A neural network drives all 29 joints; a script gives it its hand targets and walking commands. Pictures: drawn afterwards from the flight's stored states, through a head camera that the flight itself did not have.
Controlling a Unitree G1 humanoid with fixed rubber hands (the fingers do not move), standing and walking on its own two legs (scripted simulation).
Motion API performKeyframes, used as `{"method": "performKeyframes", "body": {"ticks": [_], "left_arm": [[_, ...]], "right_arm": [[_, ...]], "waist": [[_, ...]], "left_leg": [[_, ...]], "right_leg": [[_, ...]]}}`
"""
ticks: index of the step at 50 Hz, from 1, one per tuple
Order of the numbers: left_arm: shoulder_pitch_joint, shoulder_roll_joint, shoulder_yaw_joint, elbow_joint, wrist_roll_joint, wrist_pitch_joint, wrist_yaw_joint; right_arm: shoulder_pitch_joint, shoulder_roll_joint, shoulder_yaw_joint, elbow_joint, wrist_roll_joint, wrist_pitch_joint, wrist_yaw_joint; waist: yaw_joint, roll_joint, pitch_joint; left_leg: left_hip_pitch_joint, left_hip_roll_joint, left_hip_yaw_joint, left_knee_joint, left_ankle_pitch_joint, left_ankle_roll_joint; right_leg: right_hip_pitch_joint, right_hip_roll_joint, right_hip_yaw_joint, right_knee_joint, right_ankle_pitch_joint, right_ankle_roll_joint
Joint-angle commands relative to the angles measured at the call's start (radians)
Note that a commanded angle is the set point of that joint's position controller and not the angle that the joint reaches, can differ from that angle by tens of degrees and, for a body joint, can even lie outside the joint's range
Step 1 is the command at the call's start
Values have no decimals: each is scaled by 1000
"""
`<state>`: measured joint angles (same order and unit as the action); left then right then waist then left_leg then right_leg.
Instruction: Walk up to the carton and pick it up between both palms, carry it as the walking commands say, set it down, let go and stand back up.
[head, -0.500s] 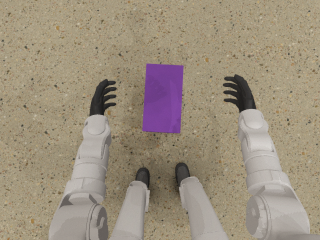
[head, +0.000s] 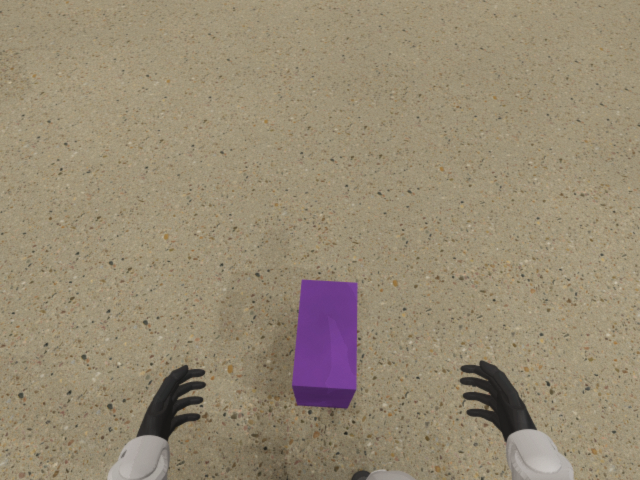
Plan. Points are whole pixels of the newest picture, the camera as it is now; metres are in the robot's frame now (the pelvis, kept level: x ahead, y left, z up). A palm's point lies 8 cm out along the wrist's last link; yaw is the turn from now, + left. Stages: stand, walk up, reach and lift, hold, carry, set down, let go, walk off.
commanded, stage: let go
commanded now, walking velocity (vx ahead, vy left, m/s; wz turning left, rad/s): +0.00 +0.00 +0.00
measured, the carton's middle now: (325, 347) +0.44 -0.01 -0.62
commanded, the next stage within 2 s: stand in 0.50 s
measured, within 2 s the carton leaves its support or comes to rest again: neither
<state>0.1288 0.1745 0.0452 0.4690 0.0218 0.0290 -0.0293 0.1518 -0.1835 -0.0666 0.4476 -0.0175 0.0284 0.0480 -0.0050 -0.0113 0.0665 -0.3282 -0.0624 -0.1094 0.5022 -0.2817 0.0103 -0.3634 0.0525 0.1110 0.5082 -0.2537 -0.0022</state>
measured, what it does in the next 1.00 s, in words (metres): stands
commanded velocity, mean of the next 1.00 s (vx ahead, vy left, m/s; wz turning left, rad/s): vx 0.00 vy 0.00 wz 0.00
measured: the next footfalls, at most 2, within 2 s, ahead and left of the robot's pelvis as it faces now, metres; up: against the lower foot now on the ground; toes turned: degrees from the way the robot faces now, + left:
none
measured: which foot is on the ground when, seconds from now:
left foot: down 0.00-1.00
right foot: down 0.00-1.00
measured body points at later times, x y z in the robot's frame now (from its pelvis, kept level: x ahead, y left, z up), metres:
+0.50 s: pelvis +0.02 +0.02 +0.00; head +0.04 +0.01 +0.45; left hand +0.19 +0.26 -0.08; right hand +0.19 -0.22 -0.08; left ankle -0.02 +0.12 -0.74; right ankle +0.00 -0.12 -0.74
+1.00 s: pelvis +0.02 +0.00 +0.00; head +0.03 +0.00 +0.45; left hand +0.13 +0.29 -0.11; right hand +0.14 -0.29 -0.10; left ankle -0.02 +0.12 -0.74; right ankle +0.00 -0.12 -0.74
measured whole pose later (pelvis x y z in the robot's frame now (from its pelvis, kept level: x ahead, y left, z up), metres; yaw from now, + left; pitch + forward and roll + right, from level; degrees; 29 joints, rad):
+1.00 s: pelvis +0.02 +0.00 +0.00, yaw +1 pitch +0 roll -1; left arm 0.20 0.31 0.04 0.83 0.04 0.00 0.02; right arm 0.22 -0.33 -0.03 0.78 -0.04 0.01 -0.02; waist 0.00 0.01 0.00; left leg -0.16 -0.05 -0.13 0.49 -0.32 0.01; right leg -0.17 0.06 0.08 0.45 -0.28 -0.01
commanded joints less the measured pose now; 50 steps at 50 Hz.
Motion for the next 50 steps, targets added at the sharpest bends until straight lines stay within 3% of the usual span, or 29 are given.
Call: {"method": "performKeyframes", "body": {"ticks": [1,3,6,7,8,9,14,15,16,17,18,22,23,24,25,26,27,28,29,30,31,34,35,37,38,39,41,44,50], "left_arm": [[9,105,10,-167,-1,-16,-4],[6,123,3,-184,-5,4,-5],[51,127,-1,-155,-17,31,-17],[44,133,5,-155,-14,35,-20],[31,132,-5,-178,-14,42,-21],[34,133,-2,-177,-14,48,-20],[59,129,4,-159,-18,71,-22],[87,136,2,-133,-11,79,-20],[86,138,2,-141,-9,77,-13],[76,137,2,-144,-5,78,-15],[88,137,-2,-148,-8,80,-16],[77,135,-18,-149,-8,79,-12],[42,270,49,7,12,55,36],[48,246,35,11,17,45,50],[59,253,38,30,20,32,58],[70,233,25,53,17,19,57],[74,242,26,74,26,12,63],[51,238,29,89,20,9,59],[41,240,32,106,23,4,57],[39,240,32,117,18,7,61],[51,240,36,134,14,5,59],[33,278,40,172,24,-11,63],[4,276,37,175,25,-17,61],[32,290,41,205,22,-21,58],[25,289,36,213,24,-27,54],[34,293,44,213,25,-32,55],[18,301,38,225,23,-39,55],[37,309,37,264,17,-47,57],[36,321,39,304,14,-45,64]], "right_arm": [[17,-94,-4,-144,14,-17,8],[22,-106,-12,-130,11,-4,14],[29,-108,1,-147,23,19,18],[12,-105,-1,-162,13,28,22],[11,-111,-12,-151,14,33,26],[27,-113,-4,-142,16,41,29],[35,-117,-29,-144,2,62,27],[30,-125,-19,-150,15,67,27],[46,-128,-19,-151,16,65,22],[50,-126,-22,-147,10,69,20],[65,-129,-33,-138,3,73,18],[51,-120,-6,-130,-1,84,11],[41,-286,-34,14,-14,42,-39],[28,-268,-32,25,-17,35,-53],[59,-258,-31,36,-14,20,-65],[37,-244,-21,57,-17,16,-71],[54,-239,-23,73,-17,12,-75],[34,-238,-15,100,-13,10,-76],[27,-228,-11,107,-16,6,-77],[38,-249,-19,118,-22,-4,-78],[-2,-260,-19,128,-30,-8,-77],[-6,-248,-14,150,-27,-14,-74],[-11,-254,-15,156,-26,-20,-72],[21,-282,-18,187,-29,-25,-75],[27,-289,-21,191,-26,-25,-74],[20,-282,-19,205,-30,-29,-75],[16,-289,-19,213,-23,-34,-74],[34,-292,-10,236,-22,-43,-69],[51,-289,1,275,-17,-42,-84]], "waist": [[-1,28,-192],[-11,57,-114],[-12,35,-85],[0,-12,-65],[-4,60,-65],[-5,58,-55],[-13,16,-73],[4,22,-81],[-12,37,-76],[0,26,-82],[-14,32,-99],[-11,33,-91],[20,53,-113],[29,39,-117],[8,64,-153],[21,61,-169],[7,14,-167],[10,43,-190],[13,-2,-180],[-1,55,-171],[29,68,-148],[15,1,-119],[8,14,-114],[6,35,-97],[-1,-6,-59],[7,-1,-90],[3,-24,-81],[2,5,-118],[11,15,-103]], "left_leg": [[193,20,94,-103,180,-23],[189,18,88,-118,198,-28],[224,20,88,-130,199,-26],[221,18,83,-138,196,-18],[220,20,81,-138,203,-30],[225,22,80,-139,182,-30],[278,26,71,-125,297,-24],[272,24,67,-119,346,-20],[307,32,57,-110,423,-23],[306,33,63,-104,428,-23],[320,28,62,-103,450,-26],[316,39,59,-85,467,-14],[185,95,9,-28,556,-59],[152,93,9,-31,517,-60],[193,108,1,-30,559,-56],[182,100,-1,-30,482,-44],[178,86,15,-21,431,-43],[152,79,28,-12,383,-43],[140,96,-3,-36,403,-39],[159,100,-18,-51,386,-42],[129,105,-24,-43,366,-34],[108,93,-37,-73,147,-12],[104,95,-51,-76,99,-3],[97,101,-63,-90,65,7],[98,94,-65,-96,41,11],[110,96,-54,-93,25,7],[116,93,-60,-80,62,7],[160,91,-53,-64,186,9],[153,101,-61,-62,311,7]], "right_leg": [[195,-31,-99,-101,151,11],[196,-26,-94,-112,159,3],[227,-26,-102,-131,157,5],[231,-21,-113,-128,155,15],[240,-19,-113,-117,156,4],[240,-22,-116,-117,141,4],[254,-10,-130,-105,203,10],[277,-7,-137,-97,243,11],[241,0,-135,-100,256,12],[246,-2,-135,-99,262,14],[255,4,-138,-99,276,15],[229,0,-125,-83,264,19],[197,-34,-98,-23,258,41],[213,-43,-89,-28,263,48],[213,-57,-62,-12,297,33],[224,-57,-46,-25,270,30],[219,-66,-43,-31,291,24],[240,-67,-40,-33,262,22],[240,-60,-55,-12,263,26],[218,-53,-39,-10,225,22],[199,-66,-38,-24,209,22],[179,-73,-14,-58,107,21],[156,-84,9,-71,79,8],[167,-84,23,-86,47,3],[134,-91,36,-97,40,-2],[153,-90,43,-112,26,-4],[160,-100,48,-127,63,-10],[199,-107,44,-111,209,-10],[239,-105,36,-93,299,-12]]}}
